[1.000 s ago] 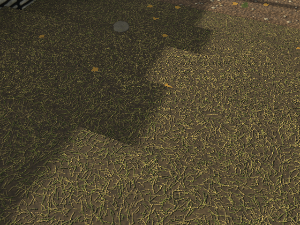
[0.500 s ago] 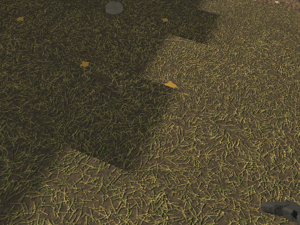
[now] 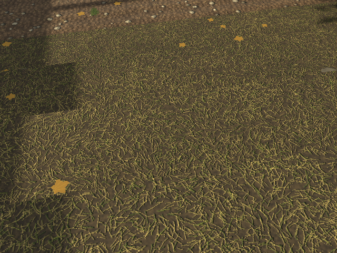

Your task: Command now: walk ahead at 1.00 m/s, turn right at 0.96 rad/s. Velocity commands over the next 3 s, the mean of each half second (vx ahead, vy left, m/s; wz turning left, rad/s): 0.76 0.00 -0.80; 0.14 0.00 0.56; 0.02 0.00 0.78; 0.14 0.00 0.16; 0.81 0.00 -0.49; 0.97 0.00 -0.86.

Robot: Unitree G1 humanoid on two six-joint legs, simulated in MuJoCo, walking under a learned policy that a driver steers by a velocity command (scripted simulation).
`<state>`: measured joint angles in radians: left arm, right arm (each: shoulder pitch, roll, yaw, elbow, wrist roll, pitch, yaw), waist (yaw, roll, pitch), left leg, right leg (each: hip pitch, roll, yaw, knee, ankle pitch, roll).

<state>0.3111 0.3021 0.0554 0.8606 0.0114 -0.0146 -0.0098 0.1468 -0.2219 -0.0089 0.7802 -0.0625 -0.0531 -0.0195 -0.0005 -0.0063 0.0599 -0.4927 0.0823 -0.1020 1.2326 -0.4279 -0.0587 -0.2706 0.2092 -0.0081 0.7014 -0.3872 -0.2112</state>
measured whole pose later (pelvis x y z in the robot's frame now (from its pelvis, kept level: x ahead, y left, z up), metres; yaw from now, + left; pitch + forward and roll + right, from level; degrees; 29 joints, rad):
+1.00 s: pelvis +0.54 +0.10 -0.15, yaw +0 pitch +0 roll -1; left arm 0.12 0.25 0.04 0.73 0.04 0.00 0.04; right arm 0.23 -0.31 -0.09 0.69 0.00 0.11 0.02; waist -0.03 0.01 0.05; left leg -0.45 0.04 0.03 0.93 -0.42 -0.01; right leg -0.36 -0.09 -0.19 0.51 -0.13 -0.02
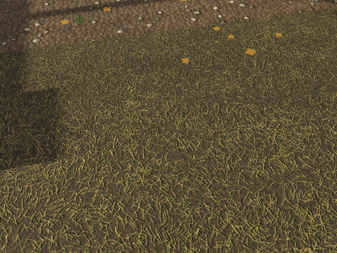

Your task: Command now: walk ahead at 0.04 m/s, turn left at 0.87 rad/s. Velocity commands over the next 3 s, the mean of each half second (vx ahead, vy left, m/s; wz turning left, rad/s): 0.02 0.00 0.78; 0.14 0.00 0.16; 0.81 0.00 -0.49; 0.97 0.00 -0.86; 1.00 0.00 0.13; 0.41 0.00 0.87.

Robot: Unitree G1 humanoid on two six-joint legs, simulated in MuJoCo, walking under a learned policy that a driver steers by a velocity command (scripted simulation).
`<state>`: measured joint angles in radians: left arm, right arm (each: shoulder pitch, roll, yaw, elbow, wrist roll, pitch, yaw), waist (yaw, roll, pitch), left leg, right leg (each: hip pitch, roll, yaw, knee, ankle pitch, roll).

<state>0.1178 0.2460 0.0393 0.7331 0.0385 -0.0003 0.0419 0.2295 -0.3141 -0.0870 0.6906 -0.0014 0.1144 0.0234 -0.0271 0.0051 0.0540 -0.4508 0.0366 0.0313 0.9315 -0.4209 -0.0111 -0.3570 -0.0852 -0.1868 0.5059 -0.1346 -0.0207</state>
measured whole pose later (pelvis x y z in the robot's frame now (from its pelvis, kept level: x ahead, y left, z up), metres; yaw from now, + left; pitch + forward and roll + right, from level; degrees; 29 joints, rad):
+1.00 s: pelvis +0.04 +0.03 +0.02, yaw +26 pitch +1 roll +1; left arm 0.30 0.26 0.04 0.83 0.01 0.02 -0.01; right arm 0.22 -0.31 -0.03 0.82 -0.02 0.03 0.03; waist 0.03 0.01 -0.01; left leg -0.26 -0.03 0.00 0.65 -0.41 0.03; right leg -0.19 0.03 0.06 0.41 -0.24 -0.05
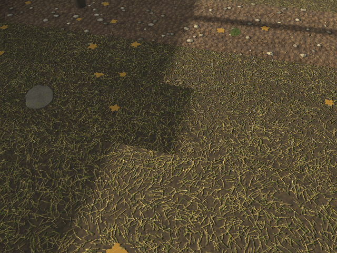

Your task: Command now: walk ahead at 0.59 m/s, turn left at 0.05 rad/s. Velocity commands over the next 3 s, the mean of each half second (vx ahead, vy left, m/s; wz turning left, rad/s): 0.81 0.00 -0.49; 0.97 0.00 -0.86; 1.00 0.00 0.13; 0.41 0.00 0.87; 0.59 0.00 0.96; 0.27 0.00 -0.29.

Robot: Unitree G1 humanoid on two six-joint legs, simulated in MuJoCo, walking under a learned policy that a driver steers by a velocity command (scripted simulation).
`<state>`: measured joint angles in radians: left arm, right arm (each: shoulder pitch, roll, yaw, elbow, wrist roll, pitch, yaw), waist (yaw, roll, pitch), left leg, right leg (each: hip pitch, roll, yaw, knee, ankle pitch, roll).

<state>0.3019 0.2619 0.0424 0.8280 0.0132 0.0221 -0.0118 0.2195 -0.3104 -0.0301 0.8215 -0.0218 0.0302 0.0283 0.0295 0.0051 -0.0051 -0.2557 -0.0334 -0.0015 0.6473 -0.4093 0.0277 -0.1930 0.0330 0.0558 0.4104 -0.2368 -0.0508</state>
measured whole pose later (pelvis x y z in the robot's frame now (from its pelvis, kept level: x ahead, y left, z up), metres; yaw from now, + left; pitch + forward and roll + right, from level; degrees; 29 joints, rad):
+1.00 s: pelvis +0.60 -0.17 -0.20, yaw -42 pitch +1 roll +4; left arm 0.15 0.31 0.05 0.76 0.04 0.00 0.00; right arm 0.43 -0.25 -0.05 0.97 -0.06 -0.13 0.00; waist -0.02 -0.07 0.01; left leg -0.19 0.00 0.12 0.60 -0.40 -0.02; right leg -0.71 0.00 0.08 1.54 -0.37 -0.11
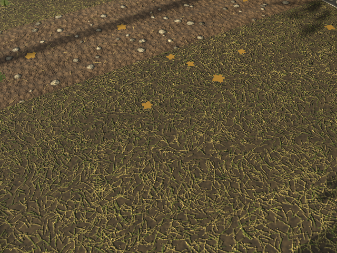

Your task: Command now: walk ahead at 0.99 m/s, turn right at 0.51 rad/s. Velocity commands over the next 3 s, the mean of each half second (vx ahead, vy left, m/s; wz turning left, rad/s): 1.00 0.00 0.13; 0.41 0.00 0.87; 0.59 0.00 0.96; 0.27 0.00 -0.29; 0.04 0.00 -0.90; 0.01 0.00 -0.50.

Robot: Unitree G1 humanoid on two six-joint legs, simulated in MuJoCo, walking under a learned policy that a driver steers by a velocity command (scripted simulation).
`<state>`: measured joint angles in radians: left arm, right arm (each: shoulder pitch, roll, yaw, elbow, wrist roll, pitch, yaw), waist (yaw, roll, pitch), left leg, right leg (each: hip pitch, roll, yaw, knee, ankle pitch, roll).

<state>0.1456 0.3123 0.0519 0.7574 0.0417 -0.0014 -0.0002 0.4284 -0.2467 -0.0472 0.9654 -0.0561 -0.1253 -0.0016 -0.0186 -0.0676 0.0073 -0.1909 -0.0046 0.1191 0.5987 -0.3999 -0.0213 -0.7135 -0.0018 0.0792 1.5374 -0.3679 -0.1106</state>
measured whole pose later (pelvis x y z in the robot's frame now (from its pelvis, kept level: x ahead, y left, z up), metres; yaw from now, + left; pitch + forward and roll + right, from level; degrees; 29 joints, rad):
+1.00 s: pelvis +0.80 -0.07 -0.18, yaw +34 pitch -1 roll +1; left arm 0.03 0.18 -0.04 0.63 0.03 -0.06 0.04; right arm 0.32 -0.29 -0.08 0.79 0.01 0.01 -0.02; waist -0.08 0.02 0.08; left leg -0.32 -0.21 -0.16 0.98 -0.59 0.07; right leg -0.54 -0.01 0.07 0.66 -0.11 0.03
